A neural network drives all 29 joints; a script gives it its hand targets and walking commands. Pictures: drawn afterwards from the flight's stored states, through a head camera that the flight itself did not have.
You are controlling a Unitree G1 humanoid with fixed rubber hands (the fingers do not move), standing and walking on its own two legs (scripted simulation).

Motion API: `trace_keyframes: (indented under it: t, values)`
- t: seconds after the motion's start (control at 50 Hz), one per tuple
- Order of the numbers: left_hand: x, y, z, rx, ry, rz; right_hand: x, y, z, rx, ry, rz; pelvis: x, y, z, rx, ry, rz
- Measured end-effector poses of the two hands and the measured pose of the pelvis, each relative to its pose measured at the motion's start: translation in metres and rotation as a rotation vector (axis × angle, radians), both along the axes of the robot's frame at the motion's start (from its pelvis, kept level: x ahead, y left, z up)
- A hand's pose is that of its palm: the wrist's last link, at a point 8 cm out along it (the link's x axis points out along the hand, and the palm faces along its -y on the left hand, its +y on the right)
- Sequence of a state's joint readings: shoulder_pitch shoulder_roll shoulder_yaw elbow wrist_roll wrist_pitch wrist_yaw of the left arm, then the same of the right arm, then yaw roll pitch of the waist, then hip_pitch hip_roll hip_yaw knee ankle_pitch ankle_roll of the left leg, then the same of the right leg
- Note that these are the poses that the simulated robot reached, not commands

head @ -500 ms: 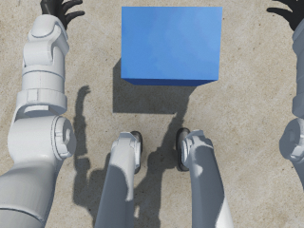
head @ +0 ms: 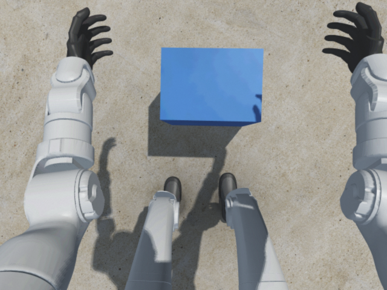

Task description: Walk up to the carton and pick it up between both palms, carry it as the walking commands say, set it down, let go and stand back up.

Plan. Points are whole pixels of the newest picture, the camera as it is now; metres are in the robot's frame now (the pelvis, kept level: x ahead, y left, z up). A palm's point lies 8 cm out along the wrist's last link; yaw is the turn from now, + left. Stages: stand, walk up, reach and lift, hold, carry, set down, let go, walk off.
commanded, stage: let go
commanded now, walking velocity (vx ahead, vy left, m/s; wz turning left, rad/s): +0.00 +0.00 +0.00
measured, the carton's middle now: (209, 94) +0.51 -0.04 -0.51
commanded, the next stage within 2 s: stand in 1.14 s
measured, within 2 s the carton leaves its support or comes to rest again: neither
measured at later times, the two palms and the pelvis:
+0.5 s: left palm (36, 149) +0.35 +0.23 +0.00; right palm out of the picture +0.33 -0.25 +0.00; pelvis +0.06 +0.00 +0.08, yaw -1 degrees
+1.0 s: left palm out of the picture +0.24 +0.24 +0.05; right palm out of the picture +0.24 -0.23 +0.05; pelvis +0.08 +0.01 +0.12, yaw -1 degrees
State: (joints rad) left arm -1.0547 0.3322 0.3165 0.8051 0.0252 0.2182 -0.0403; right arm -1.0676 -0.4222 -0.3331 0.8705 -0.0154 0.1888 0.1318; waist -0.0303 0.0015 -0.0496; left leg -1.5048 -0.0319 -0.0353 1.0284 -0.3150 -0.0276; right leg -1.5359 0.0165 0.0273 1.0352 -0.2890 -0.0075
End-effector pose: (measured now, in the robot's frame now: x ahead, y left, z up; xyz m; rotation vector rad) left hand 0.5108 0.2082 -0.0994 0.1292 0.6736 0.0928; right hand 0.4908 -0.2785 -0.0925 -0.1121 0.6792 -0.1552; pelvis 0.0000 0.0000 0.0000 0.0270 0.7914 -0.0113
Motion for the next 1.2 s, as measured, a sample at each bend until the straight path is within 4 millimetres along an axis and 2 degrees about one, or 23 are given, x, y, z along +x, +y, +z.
trace_keyframes:
  t: [0.08,0.14,0.3,0.46,0.58,0.72,0.88,1.14,1.2]
  values:
    - [-0.023,0.003,0.002,0.034,0.022,-0.016,-0.02,-0.003,0.003,-0.031,0.024,0.019,0.007,-0.001,0.01,0.003,-0.021,0.002]
    - [-0.046,0.007,0.012,0.052,0.041,-0.026,-0.042,-0.006,0.012,-0.046,0.047,0.033,0.013,-0.001,0.02,0.002,-0.057,0.003]
    - [-0.102,0.01,0.056,0.053,0.08,-0.06,-0.096,-0.008,0.059,-0.045,0.071,0.044,0.032,-0.002,0.054,-0.009,-0.191,-0.007]
    - [-0.145,0.017,0.093,0.053,0.088,-0.067,-0.147,0.016,0.091,-0.035,0.086,0.071,0.05,-0.001,0.08,-0.023,-0.344,-0.007]
    - [-0.189,0.027,0.114,0.064,0.103,-0.068,-0.191,0.039,0.106,-0.009,0.1,0.071,0.066,0.003,0.095,-0.029,-0.47,-0.005]
    - [-0.236,0.032,0.135,0.063,0.125,-0.083,-0.232,0.047,0.129,-0.008,0.103,0.057,0.083,0.009,0.109,-0.036,-0.624,-0.006]
    - [-0.261,0.034,0.147,0.039,0.122,-0.063,-0.255,0.049,0.141,-0.008,0.119,0.068,0.087,0.012,0.116,-0.037,-0.757,-0.002]
    - [-0.274,0.034,0.149,0.027,0.138,-0.051,-0.253,0.051,0.145,-0.011,0.11,0.072,0.077,0.012,0.115,-0.035,-0.882,-0.008]
    - [-0.278,0.046,0.141,0.1,0.162,-0.033,-0.258,0.041,0.137,-0.077,0.135,0.056,0.078,0.011,0.113,-0.038,-0.845,-0.006]
